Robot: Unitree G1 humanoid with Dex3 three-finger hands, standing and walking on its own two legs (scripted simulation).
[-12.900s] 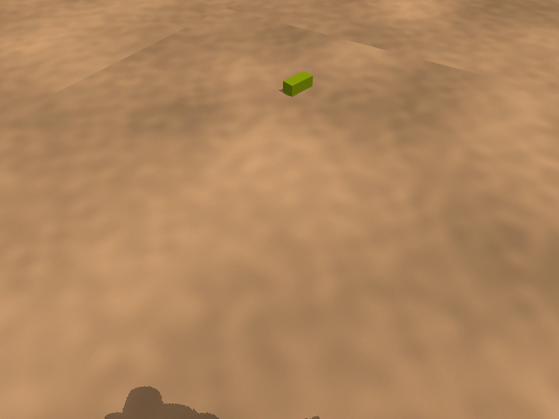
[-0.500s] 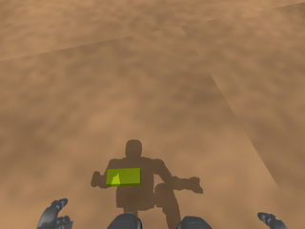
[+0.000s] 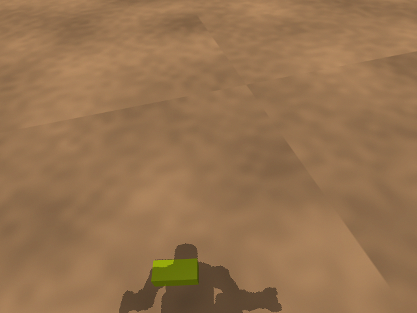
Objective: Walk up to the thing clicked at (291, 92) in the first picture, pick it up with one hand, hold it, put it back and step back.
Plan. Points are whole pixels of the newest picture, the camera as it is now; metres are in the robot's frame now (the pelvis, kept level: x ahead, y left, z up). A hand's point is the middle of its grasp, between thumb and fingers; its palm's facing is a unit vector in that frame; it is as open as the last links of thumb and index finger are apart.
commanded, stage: walk up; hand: left
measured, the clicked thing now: (176, 272) +0.43 +0.19 -0.73
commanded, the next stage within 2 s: stand in 0.92 s
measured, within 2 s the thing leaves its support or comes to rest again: neither
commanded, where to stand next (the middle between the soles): +0.07 +0.01 m, yaw +0 degrees
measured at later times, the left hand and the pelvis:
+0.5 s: hand out of the picture +0.09 +0.24 -0.12, palm faces +0.00 -0.91 -0.42, open 7.4 cm; pelvis +0.00 -0.03 +0.00, yaw +2 degrees
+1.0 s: hand out of the picture +0.02 +0.25 -0.16, palm faces +0.01 -0.93 -0.36, open 7.4 cm; pelvis -0.01 -0.01 +0.00, yaw +2 degrees
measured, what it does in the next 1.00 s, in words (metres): steps on the spot: left foot, then right foot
